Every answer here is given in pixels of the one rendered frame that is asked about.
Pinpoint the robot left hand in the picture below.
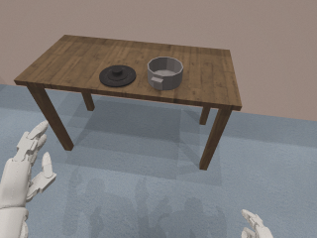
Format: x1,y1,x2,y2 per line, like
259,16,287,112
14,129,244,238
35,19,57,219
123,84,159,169
0,120,56,209

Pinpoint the robot right hand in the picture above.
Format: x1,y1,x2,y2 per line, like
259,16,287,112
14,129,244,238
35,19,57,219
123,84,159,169
241,209,273,238

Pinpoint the pot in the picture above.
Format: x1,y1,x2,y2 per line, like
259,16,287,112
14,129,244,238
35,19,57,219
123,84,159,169
148,57,183,90

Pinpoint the knob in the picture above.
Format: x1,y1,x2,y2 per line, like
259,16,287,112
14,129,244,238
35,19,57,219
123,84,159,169
112,66,123,75

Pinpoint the lid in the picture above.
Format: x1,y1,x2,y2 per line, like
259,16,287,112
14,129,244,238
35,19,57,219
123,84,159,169
99,64,137,87

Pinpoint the table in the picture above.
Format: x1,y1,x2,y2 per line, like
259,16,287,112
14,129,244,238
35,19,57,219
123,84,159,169
14,35,243,171

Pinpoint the left robot forearm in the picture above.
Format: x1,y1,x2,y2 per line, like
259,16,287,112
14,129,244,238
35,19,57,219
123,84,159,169
0,207,29,238

